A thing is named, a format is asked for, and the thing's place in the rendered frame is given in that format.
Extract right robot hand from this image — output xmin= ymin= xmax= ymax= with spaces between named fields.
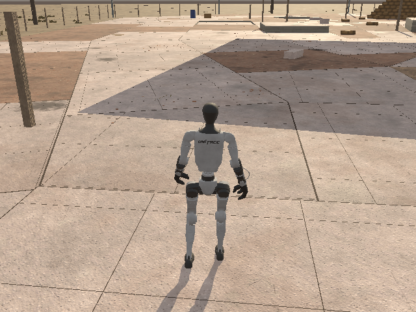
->
xmin=233 ymin=184 xmax=248 ymax=200

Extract robot right upper arm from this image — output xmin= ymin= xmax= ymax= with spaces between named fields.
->
xmin=223 ymin=131 xmax=240 ymax=168

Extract left robot forearm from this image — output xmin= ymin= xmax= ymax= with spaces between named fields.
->
xmin=175 ymin=156 xmax=185 ymax=176

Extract right robot forearm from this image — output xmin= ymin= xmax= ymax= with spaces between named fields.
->
xmin=233 ymin=159 xmax=246 ymax=187

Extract robot left upper arm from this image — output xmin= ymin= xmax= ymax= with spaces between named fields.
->
xmin=178 ymin=130 xmax=196 ymax=165

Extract left robot thigh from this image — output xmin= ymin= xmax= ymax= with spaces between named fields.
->
xmin=186 ymin=181 xmax=199 ymax=225

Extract left robot hand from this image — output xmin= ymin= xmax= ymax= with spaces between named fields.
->
xmin=174 ymin=173 xmax=189 ymax=185

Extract robot head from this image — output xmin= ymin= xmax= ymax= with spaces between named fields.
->
xmin=198 ymin=103 xmax=221 ymax=134

